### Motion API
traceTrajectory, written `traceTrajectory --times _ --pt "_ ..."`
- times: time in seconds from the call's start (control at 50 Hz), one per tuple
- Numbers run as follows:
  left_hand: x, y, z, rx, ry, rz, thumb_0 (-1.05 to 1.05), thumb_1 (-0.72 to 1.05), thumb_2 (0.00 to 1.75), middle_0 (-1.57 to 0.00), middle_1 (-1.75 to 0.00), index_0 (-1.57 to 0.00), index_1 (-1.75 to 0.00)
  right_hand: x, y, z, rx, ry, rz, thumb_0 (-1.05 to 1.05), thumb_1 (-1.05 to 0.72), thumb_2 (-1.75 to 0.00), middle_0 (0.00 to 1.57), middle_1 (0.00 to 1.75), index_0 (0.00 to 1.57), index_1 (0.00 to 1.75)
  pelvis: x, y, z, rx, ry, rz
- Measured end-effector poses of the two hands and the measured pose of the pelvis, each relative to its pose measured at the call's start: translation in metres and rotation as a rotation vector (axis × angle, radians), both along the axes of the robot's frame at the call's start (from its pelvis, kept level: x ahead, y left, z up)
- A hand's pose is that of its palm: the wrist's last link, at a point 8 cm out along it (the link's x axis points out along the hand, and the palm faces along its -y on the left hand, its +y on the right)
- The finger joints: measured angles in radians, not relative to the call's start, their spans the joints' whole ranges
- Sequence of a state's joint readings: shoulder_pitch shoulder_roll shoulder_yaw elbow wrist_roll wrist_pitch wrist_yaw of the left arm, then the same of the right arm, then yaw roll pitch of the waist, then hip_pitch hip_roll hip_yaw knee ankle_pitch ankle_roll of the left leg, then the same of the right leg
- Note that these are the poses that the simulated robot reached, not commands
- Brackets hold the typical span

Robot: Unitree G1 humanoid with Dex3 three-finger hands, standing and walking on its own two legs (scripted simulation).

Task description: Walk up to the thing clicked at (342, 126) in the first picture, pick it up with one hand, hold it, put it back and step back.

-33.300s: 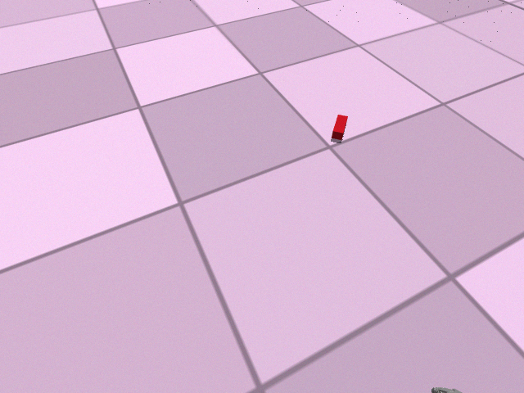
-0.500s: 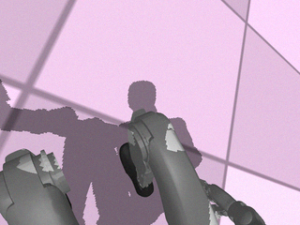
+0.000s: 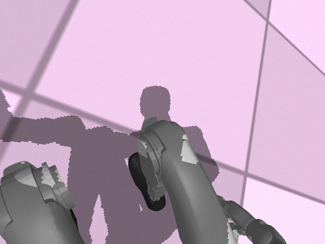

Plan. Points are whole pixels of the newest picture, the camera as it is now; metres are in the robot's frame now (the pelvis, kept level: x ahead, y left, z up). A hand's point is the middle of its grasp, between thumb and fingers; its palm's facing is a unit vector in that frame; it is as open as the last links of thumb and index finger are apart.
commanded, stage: withdraw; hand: left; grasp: from above
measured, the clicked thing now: out of the picture +0.45 +0.33 -0.28
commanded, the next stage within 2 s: home in 0.84 s
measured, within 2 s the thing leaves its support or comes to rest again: neither
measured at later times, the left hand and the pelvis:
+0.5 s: hand out of the picture +0.42 +0.36 -0.08, palm faces -0.47 -0.12 -0.87, open 14.0 cm; pelvis +0.00 -0.01 +0.05, yaw +7 degrees
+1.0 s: hand out of the picture +0.44 +0.35 -0.15, palm faces -0.36 -0.09 -0.93, open 13.7 cm; pelvis -0.01 -0.01 +0.02, yaw +6 degrees
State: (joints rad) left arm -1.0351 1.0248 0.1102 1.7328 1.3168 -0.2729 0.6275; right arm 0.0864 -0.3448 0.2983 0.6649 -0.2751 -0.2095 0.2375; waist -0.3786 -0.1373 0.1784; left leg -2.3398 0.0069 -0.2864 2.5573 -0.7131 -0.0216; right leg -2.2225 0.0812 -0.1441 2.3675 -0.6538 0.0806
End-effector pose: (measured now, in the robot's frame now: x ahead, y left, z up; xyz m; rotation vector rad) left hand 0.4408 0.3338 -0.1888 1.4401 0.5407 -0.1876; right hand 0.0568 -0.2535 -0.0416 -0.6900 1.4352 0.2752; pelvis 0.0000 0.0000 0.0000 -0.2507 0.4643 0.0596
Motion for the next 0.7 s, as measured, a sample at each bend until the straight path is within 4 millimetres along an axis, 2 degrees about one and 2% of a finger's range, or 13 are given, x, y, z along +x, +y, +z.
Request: traceTrajectory --times 0.08,0.16,0.28,0.38,0.46,0.56,0.7 --pt "0.005 0.0 0.005 0.002 -0.055 0.014 0.0 -0.49 0.99 -0.1 -0.99 -0.1 -0.98 0.001 0.001 0.002 0.004 0.0 -0.003 0.0 -0.9 -0.9 0.21 0.3 0.2 0.3 0.001 0.0 0.002 -0.002 0.009 -0.001" --pt "0.014 0.006 0.026 0.027 -0.141 0.048 0.0 -0.5 0.99 -0.1 -0.99 -0.1 -0.98 0.005 0.001 0.002 0.027 -0.006 -0.023 0.0 -0.9 -0.9 0.21 0.3 0.2 0.3 0.005 0.0 0.004 0.002 0.036 0.002" --pt "0.016 0.024 0.088 0.105 -0.197 0.106 0.0 -0.51 1.0 -0.1 -1.0 -0.09 -0.99 0.027 -0.002 -0.008 0.083 -0.066 -0.112 0.0 -0.9 -0.9 0.21 0.3 0.2 0.3 0.011 -0.001 0.014 0.014 0.102 0.016" --pt "0.001 0.037 0.138 0.142 -0.092 0.15 0.0 -0.51 1.0 -0.1 -1.0 -0.09 -1.0 0.054 -0.001 -0.014 0.144 -0.135 -0.164 0.0 -0.9 -0.91 0.21 0.3 0.2 0.3 0.008 0.0 0.032 0.044 0.125 0.039" --pt "-0.012 0.034 0.164 0.11 0.014 0.146 0.0 -0.5 1.01 -0.11 -1.0 -0.09 -1.0 0.067 0.0 -0.01 0.162 -0.165 -0.171 0.0 -0.9 -0.91 0.21 0.3 0.2 0.3 0.002 -0.003 0.048 0.069 0.121 0.06" --pt "-0.021 0.02 0.171 0.041 0.085 0.082 0.0 -0.5 1.01 -0.11 -1.01 -0.1 -1.01 0.069 -0.008 0.002 0.111 -0.18 -0.159 0.0 -0.91 -0.91 0.21 0.3 0.2 0.3 -0.006 -0.009 0.059 0.087 0.107 0.076" --pt "-0.021 0.01 0.148 0.0 0.045 -0.02 0.0 -0.5 1.01 -0.12 -1.01 -0.1 -1.01 0.048 -0.03 0.012 -0.022 -0.157 -0.153 0.0 -0.9 -0.91 0.21 0.3 0.2 0.3 -0.011 -0.014 0.049 0.084 0.088 0.075"
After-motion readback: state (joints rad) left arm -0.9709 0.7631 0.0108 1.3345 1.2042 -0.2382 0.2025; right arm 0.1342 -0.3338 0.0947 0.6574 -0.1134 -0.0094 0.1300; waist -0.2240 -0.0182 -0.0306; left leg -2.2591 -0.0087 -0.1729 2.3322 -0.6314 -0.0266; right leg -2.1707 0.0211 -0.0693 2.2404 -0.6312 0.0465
